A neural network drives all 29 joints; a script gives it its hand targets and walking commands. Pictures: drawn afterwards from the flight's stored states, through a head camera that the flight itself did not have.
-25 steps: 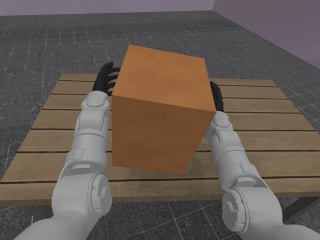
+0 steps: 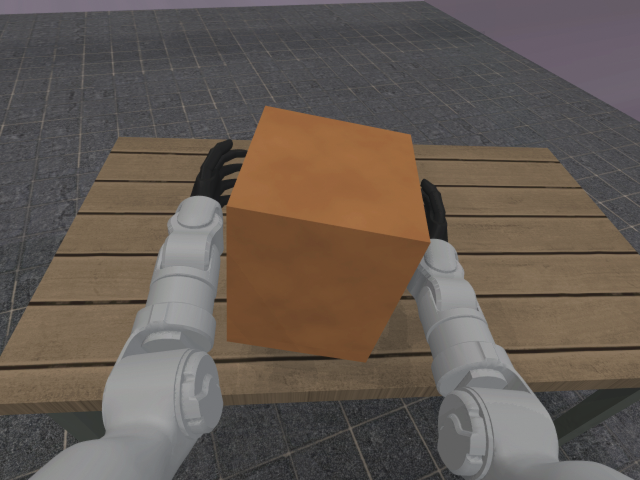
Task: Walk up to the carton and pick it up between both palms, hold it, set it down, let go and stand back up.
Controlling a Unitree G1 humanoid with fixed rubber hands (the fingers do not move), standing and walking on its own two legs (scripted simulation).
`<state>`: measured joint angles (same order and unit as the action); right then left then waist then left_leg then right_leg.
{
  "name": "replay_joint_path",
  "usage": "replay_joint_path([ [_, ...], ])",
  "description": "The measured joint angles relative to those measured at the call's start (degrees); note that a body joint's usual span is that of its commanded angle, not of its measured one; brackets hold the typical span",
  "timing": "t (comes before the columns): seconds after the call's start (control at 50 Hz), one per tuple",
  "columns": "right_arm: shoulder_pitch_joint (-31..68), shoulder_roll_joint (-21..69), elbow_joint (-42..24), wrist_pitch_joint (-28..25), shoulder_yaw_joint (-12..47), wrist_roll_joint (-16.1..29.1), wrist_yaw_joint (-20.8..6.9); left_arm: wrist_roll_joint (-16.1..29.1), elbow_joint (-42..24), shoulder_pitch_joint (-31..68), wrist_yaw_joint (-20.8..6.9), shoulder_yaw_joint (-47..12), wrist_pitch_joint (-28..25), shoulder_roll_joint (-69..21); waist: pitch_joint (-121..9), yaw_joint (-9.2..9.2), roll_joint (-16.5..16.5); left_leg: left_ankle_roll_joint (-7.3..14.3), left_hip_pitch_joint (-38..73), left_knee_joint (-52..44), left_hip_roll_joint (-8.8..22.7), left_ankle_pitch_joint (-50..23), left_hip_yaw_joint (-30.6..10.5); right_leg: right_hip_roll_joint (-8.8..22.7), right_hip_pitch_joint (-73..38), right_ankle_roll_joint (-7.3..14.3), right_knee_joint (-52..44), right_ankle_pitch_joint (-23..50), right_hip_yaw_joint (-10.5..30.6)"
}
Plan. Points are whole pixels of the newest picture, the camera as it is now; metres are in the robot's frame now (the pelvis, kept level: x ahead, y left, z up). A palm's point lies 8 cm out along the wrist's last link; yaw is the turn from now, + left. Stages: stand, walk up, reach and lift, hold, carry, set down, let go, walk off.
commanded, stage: set down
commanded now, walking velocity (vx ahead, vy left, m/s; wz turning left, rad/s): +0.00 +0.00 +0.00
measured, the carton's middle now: (317, 239) +0.40 -0.03 +0.10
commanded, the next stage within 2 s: none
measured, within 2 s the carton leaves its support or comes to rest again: rests again in 1.06 s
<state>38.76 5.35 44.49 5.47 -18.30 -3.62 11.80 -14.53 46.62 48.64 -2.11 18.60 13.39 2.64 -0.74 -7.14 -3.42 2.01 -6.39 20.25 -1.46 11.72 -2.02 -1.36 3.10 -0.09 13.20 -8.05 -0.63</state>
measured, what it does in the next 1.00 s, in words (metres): stands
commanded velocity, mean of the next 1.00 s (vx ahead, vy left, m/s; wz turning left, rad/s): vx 0.00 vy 0.00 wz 0.00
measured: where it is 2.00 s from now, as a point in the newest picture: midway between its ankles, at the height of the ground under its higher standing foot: outside the picture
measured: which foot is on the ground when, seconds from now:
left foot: down 0.00-1.00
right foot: down 0.00-1.00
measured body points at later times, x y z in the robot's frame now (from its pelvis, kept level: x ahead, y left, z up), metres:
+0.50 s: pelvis +0.00 +0.00 +0.00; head +0.01 +0.03 +0.45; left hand +0.45 +0.10 +0.12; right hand +0.37 -0.18 +0.09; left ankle -0.01 +0.09 -0.75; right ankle -0.01 -0.12 -0.75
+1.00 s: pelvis +0.00 +0.00 +0.00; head +0.01 +0.03 +0.45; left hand +0.44 +0.10 +0.10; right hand +0.37 -0.18 +0.08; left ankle -0.01 +0.09 -0.75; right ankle -0.01 -0.12 -0.75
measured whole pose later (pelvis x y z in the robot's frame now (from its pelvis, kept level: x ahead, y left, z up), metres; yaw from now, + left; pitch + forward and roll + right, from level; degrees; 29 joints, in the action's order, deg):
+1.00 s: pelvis +0.00 +0.00 +0.00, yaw -1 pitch +2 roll -1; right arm 36.3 9.9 45.2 -3.4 -28.9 -15.7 8.9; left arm -17.7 55.2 48.6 -3.7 23.5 2.8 1.3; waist -0.9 -5.7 -2.7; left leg 2.0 -10.6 19.1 -1.1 10.2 -0.5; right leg -1.0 7.9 0.1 13.2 -7.0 -1.7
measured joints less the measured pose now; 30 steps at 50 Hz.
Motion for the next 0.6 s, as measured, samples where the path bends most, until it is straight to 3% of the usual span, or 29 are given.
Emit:
replay_joint_path([
  [0.6, -3.15, 2.33, -0.07, -4.98, -4.18, -5.75, -1.18, -0.62, 3.70, -1.71, -0.54, 0.87, -6.07, -0.88, -0.61, 0.61, 0.84, -0.17, -3.29, 0.24, 0.47, -0.09, 0.73, -0.06, 3.25, 0.26, 0.02, 0.31, -0.91],
])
